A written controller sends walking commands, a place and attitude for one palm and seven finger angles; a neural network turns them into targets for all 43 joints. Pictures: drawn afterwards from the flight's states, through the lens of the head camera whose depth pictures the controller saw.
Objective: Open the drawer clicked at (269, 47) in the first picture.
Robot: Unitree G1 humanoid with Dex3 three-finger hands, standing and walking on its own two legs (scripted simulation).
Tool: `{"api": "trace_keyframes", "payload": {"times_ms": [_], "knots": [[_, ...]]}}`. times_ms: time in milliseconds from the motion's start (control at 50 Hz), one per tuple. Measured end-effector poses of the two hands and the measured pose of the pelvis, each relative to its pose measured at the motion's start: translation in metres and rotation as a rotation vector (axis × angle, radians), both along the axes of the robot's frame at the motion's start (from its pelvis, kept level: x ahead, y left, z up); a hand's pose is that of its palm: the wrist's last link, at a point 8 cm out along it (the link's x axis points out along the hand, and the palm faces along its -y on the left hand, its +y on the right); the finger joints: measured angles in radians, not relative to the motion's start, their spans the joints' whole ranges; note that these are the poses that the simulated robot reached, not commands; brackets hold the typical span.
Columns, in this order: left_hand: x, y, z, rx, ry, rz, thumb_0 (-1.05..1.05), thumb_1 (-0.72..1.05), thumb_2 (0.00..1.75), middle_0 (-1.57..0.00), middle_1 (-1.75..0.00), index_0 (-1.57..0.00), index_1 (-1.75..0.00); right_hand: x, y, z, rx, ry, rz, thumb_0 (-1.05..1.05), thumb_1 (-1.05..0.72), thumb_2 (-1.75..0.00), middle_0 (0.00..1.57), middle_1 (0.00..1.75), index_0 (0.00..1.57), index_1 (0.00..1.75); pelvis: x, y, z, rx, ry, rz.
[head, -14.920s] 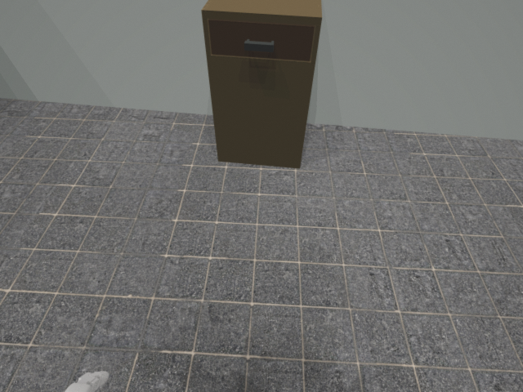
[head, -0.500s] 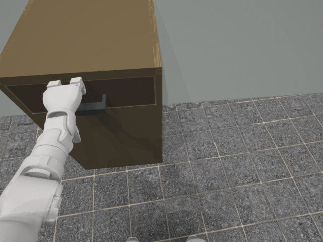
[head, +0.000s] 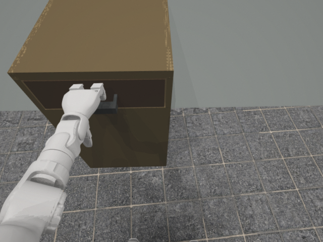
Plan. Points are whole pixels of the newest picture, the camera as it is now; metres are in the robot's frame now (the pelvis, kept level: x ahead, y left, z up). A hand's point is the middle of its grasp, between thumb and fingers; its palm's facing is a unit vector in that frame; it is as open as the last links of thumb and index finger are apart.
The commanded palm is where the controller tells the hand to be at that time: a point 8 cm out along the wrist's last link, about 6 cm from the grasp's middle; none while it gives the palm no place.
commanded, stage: move the hooked fingers above the handle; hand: left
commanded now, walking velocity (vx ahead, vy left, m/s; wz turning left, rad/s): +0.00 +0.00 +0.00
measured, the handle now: (99, 102) +0.53 +0.20 -0.04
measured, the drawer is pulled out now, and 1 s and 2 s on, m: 0.00 0.00 0.00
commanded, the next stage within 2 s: lower the fingers behind the handle in 0.74 s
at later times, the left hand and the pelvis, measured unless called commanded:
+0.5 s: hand (93, 112) +0.45 +0.19 +0.01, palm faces -0.10 -0.03 -0.99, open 13.8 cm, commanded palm +0.45 +0.20 +0.07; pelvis +0.00 +0.00 +0.00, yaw -1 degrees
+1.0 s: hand (99, 109) +0.47 +0.18 +0.01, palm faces -0.01 -0.08 -1.00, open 13.8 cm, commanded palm +0.45 +0.20 +0.06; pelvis +0.00 +0.00 -0.01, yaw -1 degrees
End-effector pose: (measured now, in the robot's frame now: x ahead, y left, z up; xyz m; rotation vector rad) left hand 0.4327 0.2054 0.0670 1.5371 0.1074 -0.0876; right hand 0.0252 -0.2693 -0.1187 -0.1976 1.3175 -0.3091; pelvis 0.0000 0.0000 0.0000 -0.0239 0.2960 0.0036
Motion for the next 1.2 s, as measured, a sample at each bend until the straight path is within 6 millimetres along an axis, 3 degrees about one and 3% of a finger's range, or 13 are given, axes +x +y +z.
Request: {"api": "trace_keyframes", "payload": {"times_ms": [80,120,220,380,440,540,640,760,860,980,1080,1200], "knots": [[0.01,-0.034,0.013,-0.049,-0.095,-0.138,0.0,-0.49,0.3,-0.32,-1.2,-0.32,-1.2,0.004,-0.003,0.002,-0.024,-0.024,0.002,0.0,-0.9,-0.9,0.2,0.3,0.2,0.3,-0.001,0.0,-0.003,-0.002,0.001,0.003],[0.019,-0.04,0.019,-0.062,-0.154,-0.13,0.0,-0.49,0.3,-0.32,-1.2,-0.32,-1.2,0.003,-0.004,0.001,-0.025,-0.034,-0.004,0.0,-0.9,-0.9,0.2,0.3,0.2,0.3,-0.002,0.0,-0.005,0.0,0.011,-0.009],[0.032,-0.022,0.019,0.025,-0.191,0.018,0.0,-0.49,0.3,-0.32,-1.2,-0.32,-1.21,-0.003,-0.001,-0.007,0.012,-0.028,-0.029,0.0,-0.9,-0.9,0.2,0.3,0.2,0.3,-0.004,0.0,-0.007,0.008,0.036,-0.04],[0.012,0.007,-0.006,0.035,0.059,0.131,0.0,-0.48,0.3,-0.32,-1.2,-0.32,-1.22,-0.015,0.007,-0.005,0.042,0.008,-0.061,0.0,-0.9,-0.9,0.2,0.3,0.2,0.3,0.0,-0.004,0.001,0.012,0.012,-0.041],[0.007,0.003,-0.006,0.008,0.055,0.026,0.0,-0.49,0.3,-0.32,-1.2,-0.32,-1.21,-0.017,0.003,0.0,0.009,0.018,-0.046,0.0,-0.9,-0.9,0.2,0.3,0.2,0.3,0.0,-0.005,0.001,0.008,0.007,-0.024],[0.01,-0.019,0.009,-0.029,-0.101,-0.13,0.0,-0.49,0.3,-0.32,-1.2,-0.32,-1.2,-0.016,-0.008,-0.001,-0.031,0.028,-0.019,0.0,-0.9,-0.9,0.2,0.3,0.2,0.3,-0.001,-0.003,-0.005,-0.001,0.024,-0.006],[0.025,-0.01,0.012,-0.008,-0.19,0.0,0.0,-0.49,0.3,-0.32,-1.2,-0.32,-1.2,-0.012,-0.01,-0.007,-0.018,0.013,-0.022,0.0,-0.9,-0.9,0.2,0.3,0.2,0.3,-0.004,-0.002,-0.011,0.001,0.047,-0.018],[0.022,0.016,0.0,0.061,-0.033,0.16,0.0,-0.48,0.3,-0.32,-1.2,-0.31,-1.2,-0.014,-0.001,-0.007,0.022,0.006,-0.05,0.0,-0.9,-0.9,0.2,0.3,0.2,0.3,-0.002,0.0,-0.005,0.004,0.043,-0.036],[0.011,0.0,-0.003,-0.015,0.049,0.024,0.0,-0.48,0.3,-0.32,-1.2,-0.31,-1.2,-0.014,0.005,0.0,0.008,0.015,-0.041,0.0,-0.9,-0.9,0.2,0.3,0.2,0.3,0.002,0.0,0.0,0.0,0.012,-0.021],[0.012,-0.022,0.001,-0.06,-0.096,-0.124,0.0,-0.49,0.3,-0.32,-1.2,-0.32,-1.2,-0.01,0.003,-0.002,-0.013,0.005,-0.023,0.0,-0.9,-0.9,0.2,0.3,0.2,0.3,0.0,0.002,-0.007,-0.003,0.028,-0.016],[0.015,-0.007,-0.012,0.002,-0.154,0.003,0.0,-0.49,0.3,-0.32,-1.2,-0.31,-1.2,-0.01,0.003,-0.013,0.014,0.004,-0.017,0.0,-0.9,-0.9,0.2,0.3,0.2,0.3,-0.005,0.004,-0.014,-0.002,0.062,-0.029],[0.006,0.005,-0.028,0.036,-0.04,0.102,0.0,-0.49,0.3,-0.32,-1.2,-0.31,-1.2,-0.015,0.009,-0.016,0.042,0.02,-0.033,0.0,-0.9,-0.9,0.2,0.3,0.2,0.3,-0.006,0.003,-0.012,-0.002,0.056,-0.029]]}}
